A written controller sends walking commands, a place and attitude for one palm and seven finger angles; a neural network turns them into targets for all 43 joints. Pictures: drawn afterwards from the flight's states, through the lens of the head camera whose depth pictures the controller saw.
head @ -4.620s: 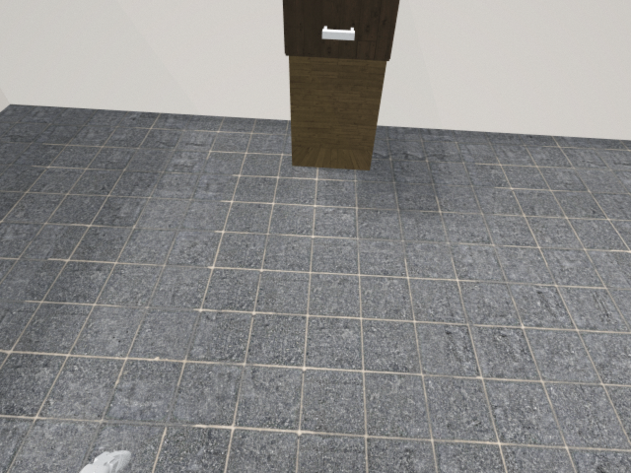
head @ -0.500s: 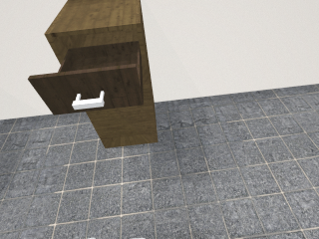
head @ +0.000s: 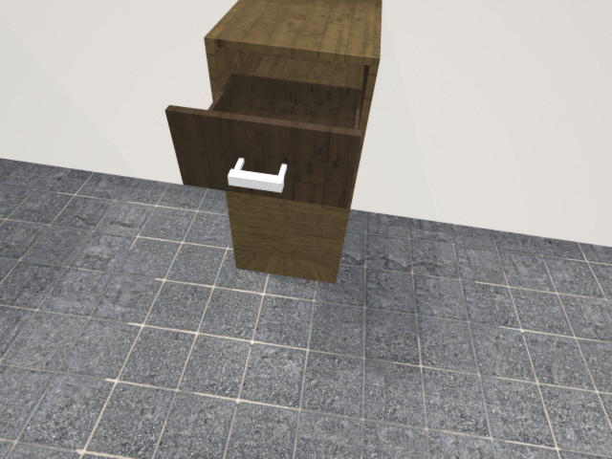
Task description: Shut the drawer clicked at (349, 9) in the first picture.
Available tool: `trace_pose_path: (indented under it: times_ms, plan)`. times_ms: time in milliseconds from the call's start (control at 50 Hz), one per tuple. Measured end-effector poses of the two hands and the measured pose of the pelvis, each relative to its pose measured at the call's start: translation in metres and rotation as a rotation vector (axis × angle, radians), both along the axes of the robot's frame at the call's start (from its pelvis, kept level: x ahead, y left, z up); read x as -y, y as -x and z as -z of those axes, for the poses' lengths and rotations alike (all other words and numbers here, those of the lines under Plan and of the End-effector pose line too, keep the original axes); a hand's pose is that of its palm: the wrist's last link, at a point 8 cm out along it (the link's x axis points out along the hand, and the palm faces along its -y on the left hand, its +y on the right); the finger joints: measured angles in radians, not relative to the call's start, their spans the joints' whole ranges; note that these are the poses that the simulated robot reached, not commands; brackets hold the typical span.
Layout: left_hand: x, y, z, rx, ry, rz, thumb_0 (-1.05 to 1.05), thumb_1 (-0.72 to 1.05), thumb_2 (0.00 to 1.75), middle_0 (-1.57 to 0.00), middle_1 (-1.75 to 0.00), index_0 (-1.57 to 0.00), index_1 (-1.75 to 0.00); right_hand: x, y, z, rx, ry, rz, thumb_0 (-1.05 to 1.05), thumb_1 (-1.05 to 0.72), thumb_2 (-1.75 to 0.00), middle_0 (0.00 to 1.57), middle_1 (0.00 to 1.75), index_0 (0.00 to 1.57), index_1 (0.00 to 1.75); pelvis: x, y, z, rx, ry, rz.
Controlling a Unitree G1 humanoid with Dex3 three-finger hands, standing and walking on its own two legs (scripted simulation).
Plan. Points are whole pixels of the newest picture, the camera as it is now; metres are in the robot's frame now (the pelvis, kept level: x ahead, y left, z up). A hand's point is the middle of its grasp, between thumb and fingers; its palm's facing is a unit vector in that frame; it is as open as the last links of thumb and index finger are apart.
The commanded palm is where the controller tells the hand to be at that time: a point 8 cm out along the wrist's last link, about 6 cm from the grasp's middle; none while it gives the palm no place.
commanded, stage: take the last steps up to it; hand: left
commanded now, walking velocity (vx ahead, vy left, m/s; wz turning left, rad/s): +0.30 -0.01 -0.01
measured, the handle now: (259, 173) +0.59 +0.17 +0.02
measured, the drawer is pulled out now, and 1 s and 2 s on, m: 0.29 0.29 0.29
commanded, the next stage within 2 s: come to a stop and stand still in 0.76 s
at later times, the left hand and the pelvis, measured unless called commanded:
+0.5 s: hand (234, 392) +0.25 +0.15 -0.17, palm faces -0.03 -0.98 -0.22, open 7.4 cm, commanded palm none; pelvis +0.13 -0.04 -0.02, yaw -1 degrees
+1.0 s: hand (219, 428) +0.20 +0.16 -0.19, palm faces +0.09 -0.99 -0.12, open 7.4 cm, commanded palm none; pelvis +0.25 +0.01 +0.00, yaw +0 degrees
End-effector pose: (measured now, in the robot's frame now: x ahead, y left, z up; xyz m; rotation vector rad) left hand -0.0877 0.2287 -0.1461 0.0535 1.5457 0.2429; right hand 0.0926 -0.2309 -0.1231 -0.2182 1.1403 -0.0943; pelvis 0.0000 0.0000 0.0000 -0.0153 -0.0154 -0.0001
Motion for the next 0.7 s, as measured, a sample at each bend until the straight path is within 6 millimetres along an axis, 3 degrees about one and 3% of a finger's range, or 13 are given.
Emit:
trace_pose_path:
  times_ms: [60, 140, 300, 380, 440, 480, 540, 600, 700]
  plan:
    - [-0.006, -0.006, 0.000, -0.029, 0.023, 0.020, 0.01, 0.90, 0.90, -0.19, -0.30, -0.20, -0.30, -0.013, 0.012, -0.002, -0.010, -0.001, 0.033, 0.00, -0.92, -0.90, 0.19, 0.30, 0.20, 0.30, -0.009, -0.008, -0.004, 0.015, -0.003, 0.003]
    - [-0.012, -0.047, -0.004, 0.040, 0.032, 0.045, 0.01, 0.91, 0.90, -0.19, -0.30, -0.20, -0.30, -0.010, 0.039, -0.003, -0.094, 0.025, 0.081, -0.01, -0.95, -0.90, 0.20, 0.30, 0.20, 0.30, -0.015, -0.022, -0.009, 0.019, -0.005, -0.008]
    - [-0.009, -0.171, -0.007, 0.210, 0.007, 0.125, 0.01, 0.91, 0.90, -0.19, -0.30, -0.19, -0.30, -0.014, 0.093, 0.006, -0.323, -0.012, 0.175, 0.00, -0.93, -0.90, 0.20, 0.30, 0.20, 0.30, -0.007, -0.062, -0.007, 0.011, -0.029, 0.008]
    - [0.005, -0.244, -0.010, 0.280, -0.012, 0.198, 0.01, 0.91, 0.90, -0.19, -0.30, -0.19, -0.30, -0.014, 0.103, 0.014, -0.411, -0.053, 0.232, 0.00, -0.92, -0.90, 0.20, 0.30, 0.20, 0.30, 0.007, -0.090, -0.001, 0.004, -0.035, 0.025]
    - [0.020, -0.298, -0.008, 0.349, -0.034, 0.244, 0.01, 0.91, 0.90, -0.19, -0.30, -0.19, -0.30, -0.008, 0.100, 0.026, -0.471, -0.085, 0.258, 0.00, -0.91, -0.90, 0.20, 0.30, 0.20, 0.30, 0.023, -0.116, 0.010, 0.000, -0.037, 0.028]
    - [0.029, -0.323, -0.007, 0.402, -0.050, 0.249, 0.01, 0.91, 0.90, -0.19, -0.30, -0.19, -0.30, -0.002, 0.089, 0.033, -0.497, -0.103, 0.257, 0.01, -0.91, -0.90, 0.20, 0.30, 0.20, 0.30, 0.032, -0.129, 0.016, 0.004, -0.030, 0.023]
    - [0.039, -0.335, -0.013, 0.422, -0.052, 0.222, 0.00, 0.91, 0.90, -0.19, -0.30, -0.20, -0.30, 0.012, 0.050, 0.034, -0.459, -0.099, 0.237, 0.01, -0.91, -0.90, 0.20, 0.30, 0.20, 0.30, 0.039, -0.145, 0.011, 0.019, -0.022, 0.009]
    - [0.046, -0.332, -0.018, 0.387, -0.052, 0.187, 0.00, 0.91, 0.90, -0.19, -0.30, -0.20, -0.30, 0.026, -0.005, 0.030, -0.360, -0.083, 0.205, 0.01, -0.91, -0.90, 0.20, 0.30, 0.20, 0.29, 0.043, -0.161, 0.002, 0.020, -0.017, 0.004]
    - [0.038, -0.317, -0.020, 0.304, -0.064, 0.149, -0.01, 0.94, 0.90, -0.20, -0.30, -0.20, -0.30, 0.035, -0.097, 0.020, -0.186, -0.064, 0.151, 0.01, -0.91, -0.90, 0.19, 0.30, 0.20, 0.29, 0.042, -0.186, -0.006, 0.012, -0.006, -0.005]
